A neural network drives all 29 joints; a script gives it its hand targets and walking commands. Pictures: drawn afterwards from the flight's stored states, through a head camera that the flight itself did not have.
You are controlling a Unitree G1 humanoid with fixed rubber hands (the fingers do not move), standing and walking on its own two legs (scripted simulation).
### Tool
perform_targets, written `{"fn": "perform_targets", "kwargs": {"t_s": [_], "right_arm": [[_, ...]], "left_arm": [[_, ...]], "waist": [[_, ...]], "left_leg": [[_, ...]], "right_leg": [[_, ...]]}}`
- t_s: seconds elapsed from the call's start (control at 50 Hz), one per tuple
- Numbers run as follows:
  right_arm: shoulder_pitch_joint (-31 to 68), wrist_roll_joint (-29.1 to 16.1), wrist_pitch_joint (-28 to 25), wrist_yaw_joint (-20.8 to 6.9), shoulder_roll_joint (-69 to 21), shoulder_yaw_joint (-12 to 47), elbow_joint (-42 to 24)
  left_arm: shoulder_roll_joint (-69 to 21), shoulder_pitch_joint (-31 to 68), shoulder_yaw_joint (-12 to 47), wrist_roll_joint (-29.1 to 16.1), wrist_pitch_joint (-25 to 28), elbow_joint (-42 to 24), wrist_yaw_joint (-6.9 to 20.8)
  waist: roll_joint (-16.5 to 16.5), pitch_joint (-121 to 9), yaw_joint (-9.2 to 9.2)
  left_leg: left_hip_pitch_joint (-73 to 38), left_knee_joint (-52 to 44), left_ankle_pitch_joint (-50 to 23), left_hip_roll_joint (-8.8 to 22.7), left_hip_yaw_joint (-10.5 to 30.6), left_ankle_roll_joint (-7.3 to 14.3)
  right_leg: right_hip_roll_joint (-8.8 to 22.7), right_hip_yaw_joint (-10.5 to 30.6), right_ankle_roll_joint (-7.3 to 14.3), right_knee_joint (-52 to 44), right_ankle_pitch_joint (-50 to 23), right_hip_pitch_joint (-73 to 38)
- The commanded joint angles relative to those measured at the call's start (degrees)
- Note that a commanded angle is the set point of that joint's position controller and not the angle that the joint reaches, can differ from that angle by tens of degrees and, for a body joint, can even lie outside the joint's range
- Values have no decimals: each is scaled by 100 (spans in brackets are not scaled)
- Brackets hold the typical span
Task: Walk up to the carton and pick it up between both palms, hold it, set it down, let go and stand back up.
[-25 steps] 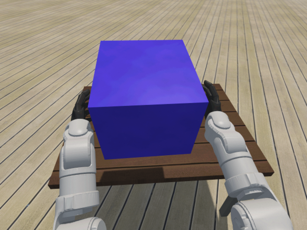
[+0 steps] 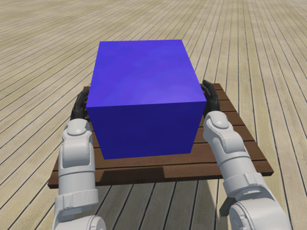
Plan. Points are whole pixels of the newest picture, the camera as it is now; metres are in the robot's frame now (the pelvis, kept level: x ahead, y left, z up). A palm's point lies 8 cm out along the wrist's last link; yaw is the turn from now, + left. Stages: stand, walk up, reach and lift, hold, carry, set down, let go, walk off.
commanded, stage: hold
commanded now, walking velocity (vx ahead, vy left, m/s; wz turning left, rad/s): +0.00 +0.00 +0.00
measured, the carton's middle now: (144, 96) +0.45 +0.01 +0.15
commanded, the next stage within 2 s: none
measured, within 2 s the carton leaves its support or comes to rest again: neither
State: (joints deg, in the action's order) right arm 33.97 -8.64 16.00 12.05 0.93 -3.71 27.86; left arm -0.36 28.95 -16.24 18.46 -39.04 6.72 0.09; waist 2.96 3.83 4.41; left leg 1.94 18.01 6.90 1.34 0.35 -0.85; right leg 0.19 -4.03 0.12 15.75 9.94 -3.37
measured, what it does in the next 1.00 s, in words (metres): stands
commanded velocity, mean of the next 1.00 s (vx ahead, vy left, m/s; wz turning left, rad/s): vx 0.00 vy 0.00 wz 0.00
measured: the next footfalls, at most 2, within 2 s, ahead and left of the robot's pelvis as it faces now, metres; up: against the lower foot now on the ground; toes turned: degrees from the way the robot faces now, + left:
none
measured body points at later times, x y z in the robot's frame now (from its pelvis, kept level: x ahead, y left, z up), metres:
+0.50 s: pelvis +0.00 +0.00 +0.00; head -0.04 +0.03 +0.45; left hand +0.37 +0.18 +0.15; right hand +0.37 -0.16 +0.16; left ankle +0.05 +0.13 -0.75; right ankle +0.00 -0.11 -0.75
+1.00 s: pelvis -0.01 +0.00 +0.00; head -0.05 +0.03 +0.45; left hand +0.36 +0.18 +0.16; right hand +0.36 -0.15 +0.17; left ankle +0.05 +0.13 -0.75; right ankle +0.00 -0.11 -0.75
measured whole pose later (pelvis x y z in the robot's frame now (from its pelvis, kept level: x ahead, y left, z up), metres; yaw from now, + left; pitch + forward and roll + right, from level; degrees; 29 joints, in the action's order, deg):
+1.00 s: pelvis -0.01 +0.00 +0.00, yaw -1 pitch -11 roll +0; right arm 37.0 -5.9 12.6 10.3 0.3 -5.7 33.0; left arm -0.9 31.5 -18.1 21.4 -39.8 8.3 1.8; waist 4.1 5.0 4.0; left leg -0.2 16.6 5.8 1.1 -0.4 -0.5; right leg 0.4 -3.3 0.0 15.5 9.2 -4.7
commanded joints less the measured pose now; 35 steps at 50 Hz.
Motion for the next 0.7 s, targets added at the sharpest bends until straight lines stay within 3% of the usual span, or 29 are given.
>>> {"fn": "perform_targets", "kwargs": {"t_s": [0.0,0.52,0.54,0.56,0.68], "right_arm": [[4427,-358,-493,-938,-2768,2255,-1861],[4457,-280,-599,-1037,-2684,2119,-1634],[4872,-401,-666,-1017,-2701,2447,-2154],[4638,-473,-624,-959,-2645,2468,-2078],[4406,-260,-477,-981,-2508,2044,-1481]], "left_arm": [[-2634,4345,2717,-1131,636,-1235,1177],[-2655,4431,2696,-1084,644,-1228,1115],[-2626,4844,2758,-1193,717,-1775,1098],[-2522,4698,2776,-1215,708,-1670,1073],[-2453,4480,2357,-891,519,-1198,1196]], "waist": [[-455,-2850,44],[-510,-2824,48],[-427,-3469,-39],[-519,-3441,45],[-432,-2552,22]], "left_leg": [[-1296,77,-1389,-367,-261,-102],[-1411,82,-1446,-330,-266,-133],[-1795,234,-2089,-328,-217,-53],[-1820,305,-2273,-339,-201,-96],[-1447,-62,-1289,-305,-310,-43]], "right_leg": [[-248,-156,-239,-199,-1201,103],[-277,-195,-179,-212,-1011,196],[-251,-123,-265,-92,-1724,-98],[-258,-117,-282,-78,-1937,-120],[-225,-162,-216,-285,-918,167]]}}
